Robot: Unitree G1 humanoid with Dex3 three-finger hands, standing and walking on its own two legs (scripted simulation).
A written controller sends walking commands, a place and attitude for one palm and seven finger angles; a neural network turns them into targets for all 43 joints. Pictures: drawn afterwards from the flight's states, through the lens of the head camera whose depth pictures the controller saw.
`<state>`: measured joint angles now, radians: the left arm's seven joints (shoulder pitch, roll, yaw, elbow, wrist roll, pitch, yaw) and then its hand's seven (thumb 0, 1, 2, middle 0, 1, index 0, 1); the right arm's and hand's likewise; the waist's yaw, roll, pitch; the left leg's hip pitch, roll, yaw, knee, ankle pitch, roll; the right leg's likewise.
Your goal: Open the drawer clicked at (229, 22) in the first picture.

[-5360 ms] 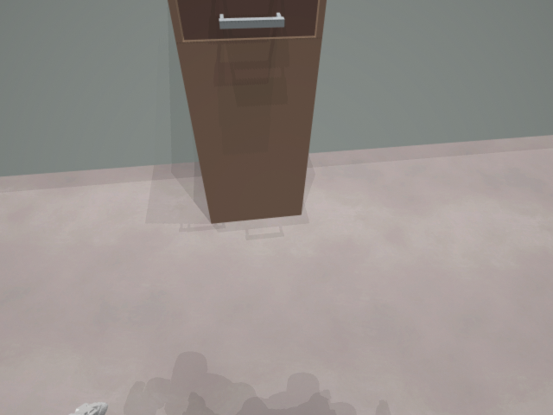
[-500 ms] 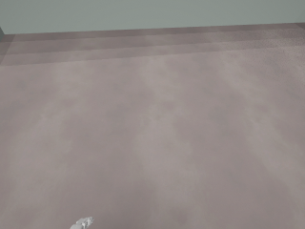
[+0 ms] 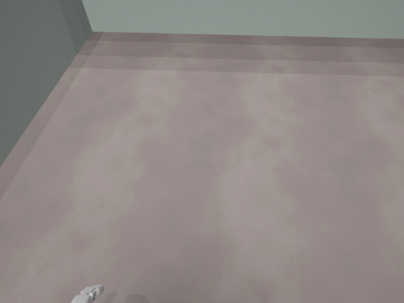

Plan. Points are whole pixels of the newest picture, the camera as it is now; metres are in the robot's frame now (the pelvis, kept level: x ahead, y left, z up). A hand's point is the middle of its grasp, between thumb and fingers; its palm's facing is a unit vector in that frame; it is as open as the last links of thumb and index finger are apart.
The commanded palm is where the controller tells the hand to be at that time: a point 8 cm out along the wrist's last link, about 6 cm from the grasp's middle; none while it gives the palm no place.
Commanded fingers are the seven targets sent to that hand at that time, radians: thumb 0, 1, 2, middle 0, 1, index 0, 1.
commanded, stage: turn to face it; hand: left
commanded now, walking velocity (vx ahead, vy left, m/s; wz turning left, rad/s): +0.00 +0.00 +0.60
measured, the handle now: out of the picture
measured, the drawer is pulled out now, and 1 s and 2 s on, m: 0.00 0.00 0.00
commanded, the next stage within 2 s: none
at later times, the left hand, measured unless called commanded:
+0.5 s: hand out of the picture -0.07 +0.19 -0.17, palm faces +0.39 -0.89 -0.26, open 7.4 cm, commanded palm none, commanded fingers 0.00 0.90 0.90 -0.20 -0.30 -0.20 -0.30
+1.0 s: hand out of the picture -0.01 +0.21 -0.13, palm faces +0.58 -0.76 -0.30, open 7.4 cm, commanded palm none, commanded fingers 0.00 0.90 0.90 -0.20 -0.30 -0.20 -0.30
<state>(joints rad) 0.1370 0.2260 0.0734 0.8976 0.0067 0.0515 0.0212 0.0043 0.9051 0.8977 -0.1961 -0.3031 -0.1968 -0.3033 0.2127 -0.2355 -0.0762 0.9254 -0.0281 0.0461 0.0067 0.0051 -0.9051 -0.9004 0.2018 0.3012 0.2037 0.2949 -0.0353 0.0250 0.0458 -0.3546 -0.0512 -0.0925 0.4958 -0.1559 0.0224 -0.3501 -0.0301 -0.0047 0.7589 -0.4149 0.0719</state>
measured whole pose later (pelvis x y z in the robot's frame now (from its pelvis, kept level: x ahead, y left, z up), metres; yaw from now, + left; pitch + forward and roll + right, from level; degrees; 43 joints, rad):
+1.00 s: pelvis +0.00 -0.03 +0.00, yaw +38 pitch -1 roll +2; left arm 0.14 0.19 0.03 0.82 0.02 0.01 0.02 0.00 0.90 0.90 -0.20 -0.30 -0.20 -0.30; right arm 0.21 -0.26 -0.09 0.92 -0.02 0.07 0.01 0.01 -0.91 -0.90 0.20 0.30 0.20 0.29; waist -0.03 0.05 0.07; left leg -0.42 -0.06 -0.08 0.96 -0.48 -0.04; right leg -0.28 -0.06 -0.10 0.60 -0.32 -0.02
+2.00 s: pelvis +0.01 -0.05 +0.00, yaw +74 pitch -2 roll +2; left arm 0.20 0.18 0.03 0.85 0.02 0.02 0.03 0.00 0.90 0.90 -0.20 -0.30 -0.20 -0.30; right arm 0.24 -0.27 -0.10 0.94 -0.03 0.09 0.03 0.01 -0.91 -0.90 0.20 0.30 0.20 0.29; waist -0.03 0.05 0.05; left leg -0.51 -0.03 -0.04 1.17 -0.37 -0.05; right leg -0.22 -0.08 -0.12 0.52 -0.27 -0.02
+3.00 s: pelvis +0.02 +0.02 +0.01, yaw +87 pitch -1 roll +1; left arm 0.38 0.13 0.03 1.10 0.02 -0.05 0.02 0.00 0.92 0.90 -0.20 -0.30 -0.20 -0.30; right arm 0.36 -0.19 -0.06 1.10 -0.03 0.02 0.01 0.01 -0.91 -0.90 0.20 0.30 0.20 0.29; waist -0.01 0.03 0.00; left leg -0.52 0.08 0.04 1.07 -0.24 -0.01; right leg -0.06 -0.01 -0.14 0.34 -0.27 -0.05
